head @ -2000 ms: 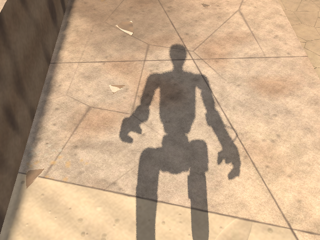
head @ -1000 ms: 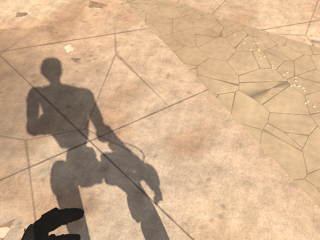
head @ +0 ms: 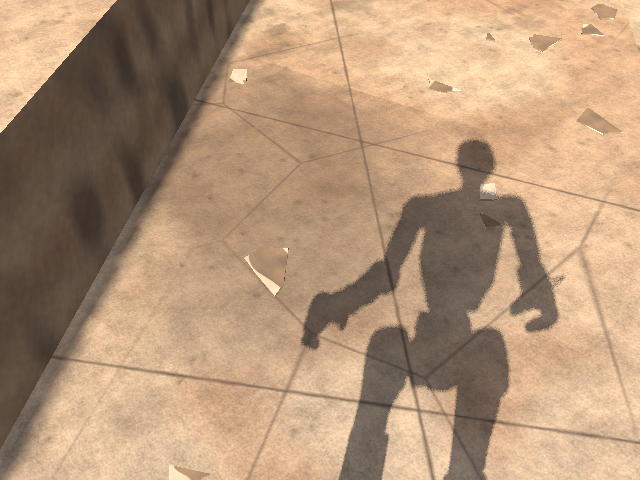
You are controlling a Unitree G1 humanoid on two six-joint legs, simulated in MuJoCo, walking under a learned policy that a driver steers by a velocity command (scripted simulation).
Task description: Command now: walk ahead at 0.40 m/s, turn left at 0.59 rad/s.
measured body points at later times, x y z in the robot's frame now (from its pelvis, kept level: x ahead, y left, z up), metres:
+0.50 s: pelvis +0.16 +0.06 +0.00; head +0.21 +0.07 +0.44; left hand +0.16 +0.34 -0.14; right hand +0.39 -0.16 -0.09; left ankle +0.23 +0.17 -0.74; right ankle +0.09 -0.11 -0.66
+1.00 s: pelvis +0.21 +0.01 +0.01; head +0.24 -0.03 +0.46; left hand +0.38 +0.28 -0.07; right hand +0.32 -0.29 -0.11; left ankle +0.25 +0.18 -0.66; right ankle +0.22 -0.06 -0.74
